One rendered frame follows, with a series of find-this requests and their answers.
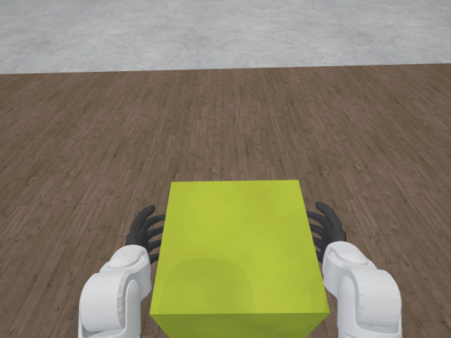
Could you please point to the left robot hand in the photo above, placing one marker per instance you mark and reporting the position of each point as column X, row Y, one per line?
column 140, row 235

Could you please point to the left robot forearm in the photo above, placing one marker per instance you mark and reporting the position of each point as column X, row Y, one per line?
column 109, row 304

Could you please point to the right robot hand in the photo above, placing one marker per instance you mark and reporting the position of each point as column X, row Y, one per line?
column 332, row 231

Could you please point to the right robot forearm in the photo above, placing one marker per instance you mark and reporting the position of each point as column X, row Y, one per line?
column 369, row 300

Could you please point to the carton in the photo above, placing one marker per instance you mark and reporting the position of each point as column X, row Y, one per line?
column 237, row 260

